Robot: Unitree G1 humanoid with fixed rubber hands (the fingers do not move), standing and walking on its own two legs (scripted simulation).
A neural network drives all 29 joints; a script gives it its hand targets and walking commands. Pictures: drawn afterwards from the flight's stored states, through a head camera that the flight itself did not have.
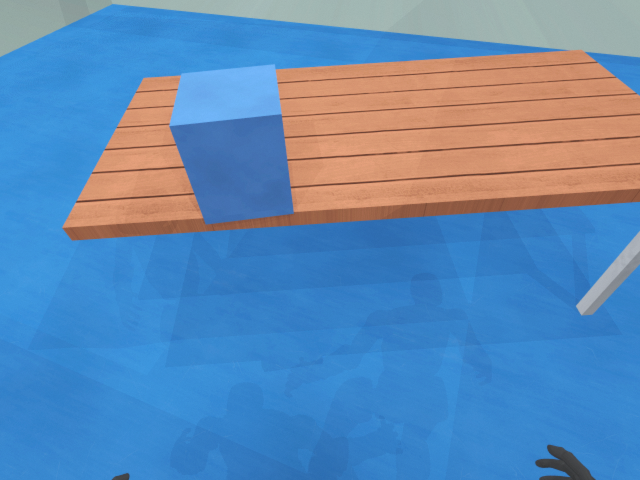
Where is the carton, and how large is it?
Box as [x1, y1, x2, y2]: [169, 64, 293, 224]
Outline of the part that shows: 274,64 181,73 169,126 206,224 293,213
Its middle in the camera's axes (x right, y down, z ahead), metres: -0.18 -0.21 +0.85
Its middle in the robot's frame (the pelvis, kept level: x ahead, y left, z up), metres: +0.78 +0.20 -0.01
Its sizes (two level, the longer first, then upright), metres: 0.210 0.200 0.250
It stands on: a table, 0.64 m high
